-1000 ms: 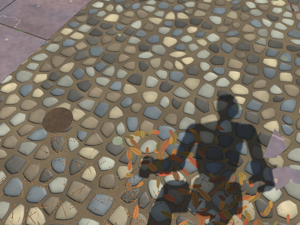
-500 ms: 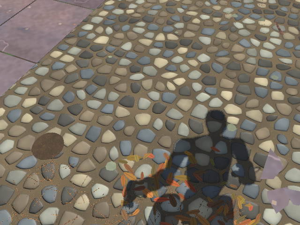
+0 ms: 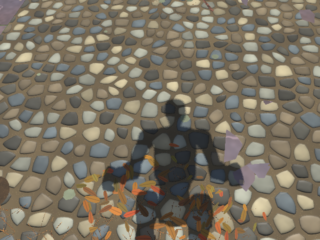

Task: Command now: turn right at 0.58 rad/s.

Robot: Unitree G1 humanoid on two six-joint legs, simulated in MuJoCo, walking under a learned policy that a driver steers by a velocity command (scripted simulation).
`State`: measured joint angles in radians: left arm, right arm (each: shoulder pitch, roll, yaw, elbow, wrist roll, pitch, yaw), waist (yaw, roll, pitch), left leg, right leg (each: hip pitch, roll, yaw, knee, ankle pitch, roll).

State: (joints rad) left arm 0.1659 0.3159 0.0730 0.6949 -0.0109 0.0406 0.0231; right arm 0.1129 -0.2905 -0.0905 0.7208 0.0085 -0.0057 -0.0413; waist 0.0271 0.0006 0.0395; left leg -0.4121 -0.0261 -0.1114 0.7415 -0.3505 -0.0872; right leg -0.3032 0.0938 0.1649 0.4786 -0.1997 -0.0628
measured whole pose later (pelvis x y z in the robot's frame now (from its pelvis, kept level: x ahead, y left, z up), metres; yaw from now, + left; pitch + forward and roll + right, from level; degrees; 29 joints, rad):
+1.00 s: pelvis +0.12 -0.01 -0.01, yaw -13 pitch +1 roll +0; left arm 0.25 0.28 0.04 0.79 0.00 0.03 0.03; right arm 0.09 -0.24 -0.02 0.75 -0.01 -0.03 0.01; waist 0.02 -0.03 0.05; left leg -0.35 -0.01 0.05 0.50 -0.16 0.04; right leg -0.25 0.00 0.05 0.81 -0.60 0.06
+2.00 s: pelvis +0.44 -0.13 -0.02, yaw -11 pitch +1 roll +0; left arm 0.07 0.26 0.05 0.73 -0.01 -0.09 -0.03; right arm 0.36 -0.28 -0.04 0.99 0.03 -0.08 0.01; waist -0.05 0.01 0.06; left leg -0.19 0.01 -0.05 1.06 -0.46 0.04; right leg -0.44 0.02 -0.06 0.57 -0.15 -0.07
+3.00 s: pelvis +0.81 -0.17 +0.01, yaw -7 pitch +1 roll +1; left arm 0.39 0.24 0.06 1.01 0.01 -0.09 0.04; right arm 0.13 -0.29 -0.08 0.92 0.03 -0.04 0.02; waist 0.06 0.03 -0.03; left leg -0.58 0.00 -0.05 0.88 -0.18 0.03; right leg -0.05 -0.05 -0.09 0.28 -0.25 0.01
